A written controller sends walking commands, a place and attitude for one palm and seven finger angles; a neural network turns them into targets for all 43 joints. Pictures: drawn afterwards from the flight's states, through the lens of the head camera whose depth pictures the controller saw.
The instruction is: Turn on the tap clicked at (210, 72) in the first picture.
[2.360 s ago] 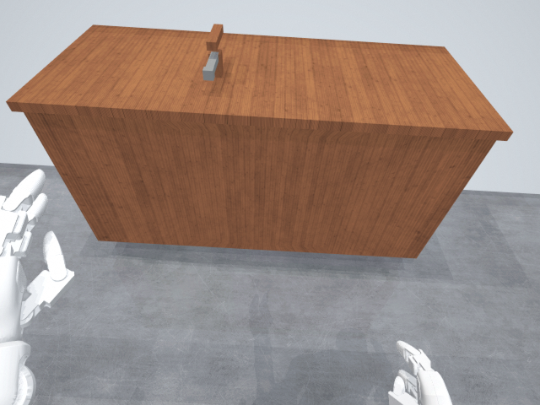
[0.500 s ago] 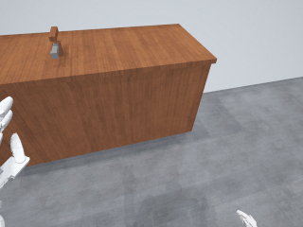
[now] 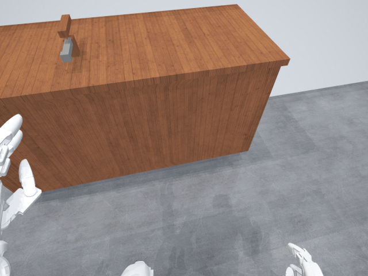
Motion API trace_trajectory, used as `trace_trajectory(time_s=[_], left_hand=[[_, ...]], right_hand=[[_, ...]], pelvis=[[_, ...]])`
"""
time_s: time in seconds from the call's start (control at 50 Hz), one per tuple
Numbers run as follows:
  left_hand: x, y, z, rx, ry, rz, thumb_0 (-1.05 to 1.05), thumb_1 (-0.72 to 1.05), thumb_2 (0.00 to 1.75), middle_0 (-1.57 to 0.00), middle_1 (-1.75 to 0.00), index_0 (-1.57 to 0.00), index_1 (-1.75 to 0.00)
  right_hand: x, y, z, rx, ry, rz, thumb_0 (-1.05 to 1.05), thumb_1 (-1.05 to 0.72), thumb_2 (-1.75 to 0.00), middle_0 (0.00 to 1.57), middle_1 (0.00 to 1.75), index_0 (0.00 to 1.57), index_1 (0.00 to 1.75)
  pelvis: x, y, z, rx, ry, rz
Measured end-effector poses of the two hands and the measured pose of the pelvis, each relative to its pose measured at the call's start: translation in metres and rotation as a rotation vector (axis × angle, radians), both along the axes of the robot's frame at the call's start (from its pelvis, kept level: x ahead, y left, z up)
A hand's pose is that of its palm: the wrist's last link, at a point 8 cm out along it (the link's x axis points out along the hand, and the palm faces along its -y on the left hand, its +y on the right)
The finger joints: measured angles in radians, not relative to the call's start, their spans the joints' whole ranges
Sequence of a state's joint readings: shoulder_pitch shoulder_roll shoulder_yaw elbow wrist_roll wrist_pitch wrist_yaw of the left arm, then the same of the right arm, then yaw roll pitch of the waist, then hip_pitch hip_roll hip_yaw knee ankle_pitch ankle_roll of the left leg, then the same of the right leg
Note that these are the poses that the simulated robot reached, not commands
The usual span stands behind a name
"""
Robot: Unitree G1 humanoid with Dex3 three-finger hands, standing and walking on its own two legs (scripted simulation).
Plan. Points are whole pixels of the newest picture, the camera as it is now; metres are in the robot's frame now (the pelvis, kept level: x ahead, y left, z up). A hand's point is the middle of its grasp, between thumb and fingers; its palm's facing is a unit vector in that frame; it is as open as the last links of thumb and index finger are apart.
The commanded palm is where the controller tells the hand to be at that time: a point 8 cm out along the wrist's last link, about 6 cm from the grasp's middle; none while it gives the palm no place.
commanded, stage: take the last steps up to it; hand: left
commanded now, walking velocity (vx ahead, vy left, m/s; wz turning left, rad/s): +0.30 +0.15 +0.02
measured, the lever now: (66, 56) +0.77 +0.46 +0.05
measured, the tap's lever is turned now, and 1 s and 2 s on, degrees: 0 0 0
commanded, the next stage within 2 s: come to a stop and stand still in 1.28 s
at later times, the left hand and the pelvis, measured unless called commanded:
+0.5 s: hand (43, 121) +0.34 +0.28 +0.17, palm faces +0.39 -0.75 -0.53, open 7.4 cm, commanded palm +0.29 +0.32 +0.17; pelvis +0.13 +0.04 -0.02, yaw -1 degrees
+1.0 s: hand (49, 78) +0.48 +0.33 +0.17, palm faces +0.41 -0.83 -0.39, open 7.4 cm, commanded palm +0.42 +0.36 +0.17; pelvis +0.25 +0.09 -0.02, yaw -3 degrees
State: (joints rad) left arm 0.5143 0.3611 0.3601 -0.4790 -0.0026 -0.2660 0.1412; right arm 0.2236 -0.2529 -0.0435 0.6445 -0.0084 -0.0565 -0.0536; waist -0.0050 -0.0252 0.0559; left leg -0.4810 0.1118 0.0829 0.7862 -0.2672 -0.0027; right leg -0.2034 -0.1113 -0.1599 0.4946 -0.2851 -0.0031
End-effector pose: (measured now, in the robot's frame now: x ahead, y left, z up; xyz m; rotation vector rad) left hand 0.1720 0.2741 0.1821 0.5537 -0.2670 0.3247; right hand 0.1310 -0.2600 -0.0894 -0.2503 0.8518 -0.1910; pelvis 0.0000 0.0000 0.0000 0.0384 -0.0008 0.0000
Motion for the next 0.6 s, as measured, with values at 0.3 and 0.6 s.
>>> trace_trajectory(time_s=[0.3,0.6], left_hand=[[0.094,0.049,0.012,-0.030,-0.137,-0.062,0.02,0.89,0.90,-0.21,-0.30,-0.21,-0.30],[0.158,0.042,-0.009,-0.027,0.010,0.065,0.02,0.89,0.90,-0.21,-0.30,-0.22,-0.30]], right_hand=[[0.094,0.105,0.007,0.121,-0.149,-0.002,0.01,-0.90,-0.90,0.20,0.30,0.20,0.30],[0.148,0.070,-0.038,0.130,0.012,0.011,0.01,-0.90,-0.90,0.21,0.30,0.21,0.30]], pelvis=[[0.073,0.053,-0.007,-0.040,0.004,-0.034],[0.146,0.039,-0.013,-0.010,-0.016,-0.023]])
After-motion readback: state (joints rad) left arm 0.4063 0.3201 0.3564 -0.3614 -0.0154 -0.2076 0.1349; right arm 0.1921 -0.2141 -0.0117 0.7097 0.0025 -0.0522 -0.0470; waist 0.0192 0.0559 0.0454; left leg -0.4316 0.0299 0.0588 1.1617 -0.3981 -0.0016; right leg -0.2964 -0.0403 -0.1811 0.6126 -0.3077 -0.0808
